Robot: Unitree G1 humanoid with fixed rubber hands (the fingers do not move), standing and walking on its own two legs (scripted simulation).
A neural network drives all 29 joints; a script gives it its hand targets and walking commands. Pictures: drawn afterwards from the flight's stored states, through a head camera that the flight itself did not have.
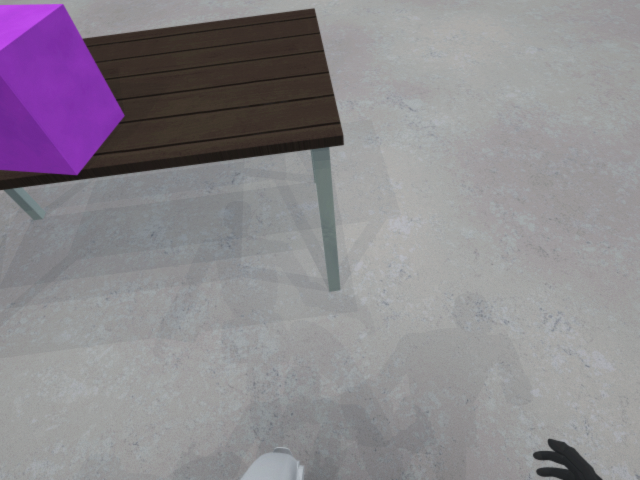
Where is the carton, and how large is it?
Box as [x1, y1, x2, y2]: [0, 4, 124, 174]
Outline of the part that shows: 0,5 0,169 77,174 124,115 62,4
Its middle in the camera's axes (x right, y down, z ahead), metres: -0.60 -0.29 +0.80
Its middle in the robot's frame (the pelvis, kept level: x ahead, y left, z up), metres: +0.81 +0.61 +0.08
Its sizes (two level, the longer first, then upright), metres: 0.210 0.200 0.250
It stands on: a table, 0.69 m high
